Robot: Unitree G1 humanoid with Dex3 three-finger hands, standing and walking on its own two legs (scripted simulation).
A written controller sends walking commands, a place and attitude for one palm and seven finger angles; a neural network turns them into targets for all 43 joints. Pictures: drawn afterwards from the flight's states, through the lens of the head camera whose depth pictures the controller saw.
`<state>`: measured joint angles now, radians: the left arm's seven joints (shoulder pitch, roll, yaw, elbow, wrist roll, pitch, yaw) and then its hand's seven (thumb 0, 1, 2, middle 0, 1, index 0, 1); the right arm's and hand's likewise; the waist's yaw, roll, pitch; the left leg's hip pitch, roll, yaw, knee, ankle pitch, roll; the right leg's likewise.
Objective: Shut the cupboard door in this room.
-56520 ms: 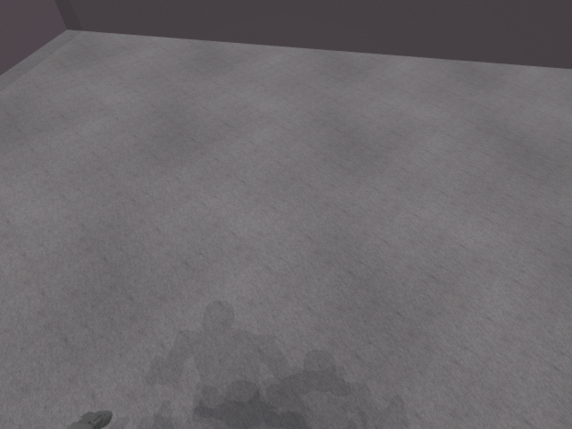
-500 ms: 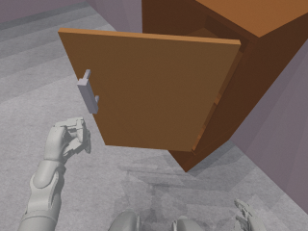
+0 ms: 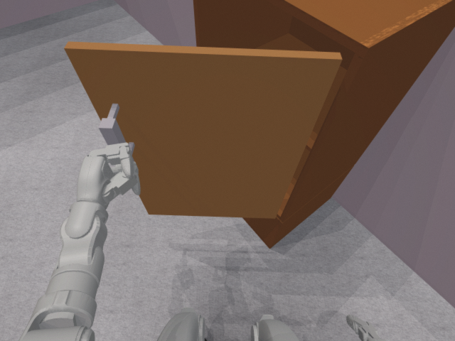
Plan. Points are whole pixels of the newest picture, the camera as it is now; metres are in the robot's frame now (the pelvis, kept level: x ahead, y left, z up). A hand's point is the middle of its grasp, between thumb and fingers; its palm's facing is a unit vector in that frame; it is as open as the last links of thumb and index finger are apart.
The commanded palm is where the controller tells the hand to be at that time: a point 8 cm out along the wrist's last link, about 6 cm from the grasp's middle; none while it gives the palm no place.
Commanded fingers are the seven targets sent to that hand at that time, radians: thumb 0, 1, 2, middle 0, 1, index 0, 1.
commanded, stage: bring the fist close to the handle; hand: left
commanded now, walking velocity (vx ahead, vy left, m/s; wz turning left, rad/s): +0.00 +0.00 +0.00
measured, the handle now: (121, 137) +0.48 +0.22 +0.05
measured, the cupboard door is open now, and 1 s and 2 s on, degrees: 50 43 28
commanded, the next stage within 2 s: push the door shut along its arc in 0.24 s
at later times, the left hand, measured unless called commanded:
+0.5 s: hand (131, 177) +0.38 +0.18 +0.05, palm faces -0.03 -1.00 -0.04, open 3.1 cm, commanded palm +0.37 +0.23 +0.05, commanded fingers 0.00 0.90 0.90 -1.30 -1.50 -1.30 -1.50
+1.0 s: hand (141, 148) +0.45 +0.18 +0.05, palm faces -0.15 -0.99 -0.03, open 3.1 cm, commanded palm +0.45 +0.22 +0.05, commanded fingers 0.00 0.90 0.90 -1.30 -1.50 -1.30 -1.50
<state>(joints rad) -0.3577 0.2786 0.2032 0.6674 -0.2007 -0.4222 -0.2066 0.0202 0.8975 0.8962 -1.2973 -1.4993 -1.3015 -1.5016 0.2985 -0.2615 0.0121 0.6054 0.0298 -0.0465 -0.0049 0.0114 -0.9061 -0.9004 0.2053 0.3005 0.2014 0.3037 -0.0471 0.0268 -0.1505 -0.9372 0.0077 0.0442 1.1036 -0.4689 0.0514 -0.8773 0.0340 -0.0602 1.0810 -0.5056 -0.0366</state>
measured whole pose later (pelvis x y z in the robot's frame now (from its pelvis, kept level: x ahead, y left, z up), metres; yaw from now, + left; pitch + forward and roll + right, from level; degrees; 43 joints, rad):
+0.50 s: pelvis -0.01 -0.01 +0.00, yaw +1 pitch +17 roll -2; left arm -0.44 0.32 0.22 0.79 -0.21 -0.44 -0.28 0.02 0.90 0.90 -1.30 -1.50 -1.30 -1.50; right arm 0.26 -0.27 0.02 0.61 0.04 -0.05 -0.02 0.01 -0.91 -0.90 0.20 0.30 0.20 0.30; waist -0.04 0.02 -0.14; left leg -0.96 0.01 0.02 1.12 -0.46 0.04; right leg -0.89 0.04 -0.08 1.10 -0.51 -0.05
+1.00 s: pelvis -0.01 +0.00 -0.02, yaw +0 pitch +21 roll -3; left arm -0.76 0.43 0.26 1.09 -0.18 -0.44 -0.38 0.02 0.90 0.90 -1.30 -1.50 -1.31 -1.50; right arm 0.33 -0.28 0.02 0.66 0.04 -0.02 -0.02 0.01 -0.91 -0.90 0.21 0.30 0.20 0.30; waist -0.11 0.03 -0.14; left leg -1.07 0.01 0.02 1.18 -0.47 0.05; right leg -1.00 0.04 -0.09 1.14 -0.51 -0.04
